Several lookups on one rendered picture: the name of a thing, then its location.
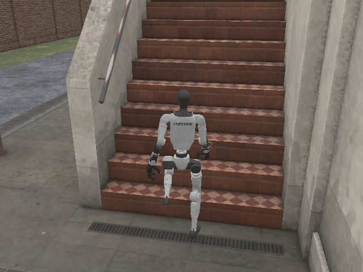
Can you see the robot left forearm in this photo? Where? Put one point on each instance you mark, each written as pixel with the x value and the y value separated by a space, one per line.
pixel 155 153

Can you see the left robot upper arm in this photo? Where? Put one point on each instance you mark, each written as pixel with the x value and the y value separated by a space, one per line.
pixel 162 129

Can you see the robot right forearm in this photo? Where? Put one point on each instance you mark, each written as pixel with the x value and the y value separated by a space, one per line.
pixel 204 147

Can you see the right robot hand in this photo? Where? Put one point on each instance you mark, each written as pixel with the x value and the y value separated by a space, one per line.
pixel 201 153

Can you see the robot left shin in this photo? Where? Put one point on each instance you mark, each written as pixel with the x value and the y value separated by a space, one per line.
pixel 167 183

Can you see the left robot hand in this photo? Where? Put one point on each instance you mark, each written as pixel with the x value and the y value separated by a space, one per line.
pixel 149 171

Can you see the humanoid robot head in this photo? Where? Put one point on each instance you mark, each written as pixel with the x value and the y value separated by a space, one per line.
pixel 183 99

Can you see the right robot upper arm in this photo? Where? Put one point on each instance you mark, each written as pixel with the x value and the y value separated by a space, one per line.
pixel 200 120

